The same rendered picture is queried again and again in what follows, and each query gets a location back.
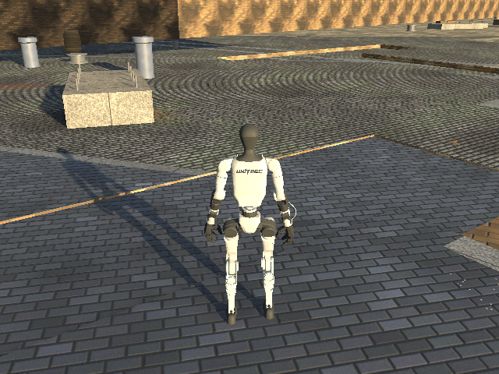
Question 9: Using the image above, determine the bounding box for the right robot thigh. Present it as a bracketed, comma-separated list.
[260, 217, 276, 271]

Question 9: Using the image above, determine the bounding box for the robot torso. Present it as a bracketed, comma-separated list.
[231, 154, 267, 234]

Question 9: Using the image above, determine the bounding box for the left robot hand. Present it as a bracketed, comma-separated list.
[204, 222, 222, 243]

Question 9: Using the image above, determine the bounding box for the left robot upper arm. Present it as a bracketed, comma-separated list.
[214, 157, 233, 200]

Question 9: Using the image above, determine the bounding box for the right robot forearm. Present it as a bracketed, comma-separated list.
[277, 190, 292, 227]

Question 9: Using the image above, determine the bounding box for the right robot hand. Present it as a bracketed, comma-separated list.
[276, 225, 294, 246]

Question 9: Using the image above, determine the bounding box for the left robot forearm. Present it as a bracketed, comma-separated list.
[206, 189, 221, 224]

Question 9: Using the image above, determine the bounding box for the right robot upper arm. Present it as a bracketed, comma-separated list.
[266, 157, 285, 201]

